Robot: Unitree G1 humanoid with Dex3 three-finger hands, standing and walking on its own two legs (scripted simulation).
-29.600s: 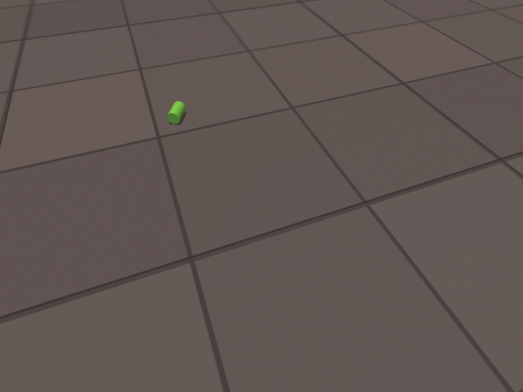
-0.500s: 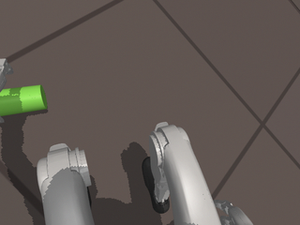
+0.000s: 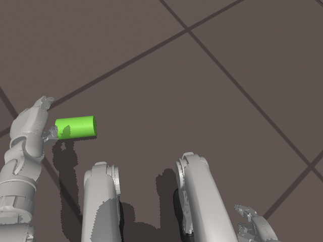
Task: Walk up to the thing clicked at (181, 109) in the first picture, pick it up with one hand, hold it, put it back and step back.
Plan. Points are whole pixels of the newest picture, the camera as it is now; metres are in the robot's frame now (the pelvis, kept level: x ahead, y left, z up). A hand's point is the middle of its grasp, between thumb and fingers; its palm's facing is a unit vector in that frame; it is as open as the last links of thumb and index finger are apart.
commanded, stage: home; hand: left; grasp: from above
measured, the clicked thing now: (77, 127) +0.49 +0.27 -0.39
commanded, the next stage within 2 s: none
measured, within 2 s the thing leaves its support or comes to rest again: neither
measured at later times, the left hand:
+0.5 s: hand (20, 188) +0.26 +0.21 +0.09, palm faces +0.07 -0.95 -0.30, open 7.4 cm
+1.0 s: hand out of the picture +0.21 +0.20 +0.24, palm faces +0.17 -0.96 -0.20, open 7.4 cm
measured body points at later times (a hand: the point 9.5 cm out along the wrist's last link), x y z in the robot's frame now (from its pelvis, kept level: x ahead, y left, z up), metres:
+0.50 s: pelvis +0.03 +0.00 +0.18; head +0.14 +0.03 +0.61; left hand +0.25 +0.26 +0.11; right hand +0.24 -0.22 +0.09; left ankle +0.07 +0.13 -0.39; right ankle +0.09 -0.14 -0.39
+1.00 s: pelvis +0.07 +0.00 +0.29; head +0.09 +0.01 +0.73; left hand +0.20 +0.25 +0.26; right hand +0.26 -0.23 +0.23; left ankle +0.07 +0.13 -0.39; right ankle +0.09 -0.14 -0.39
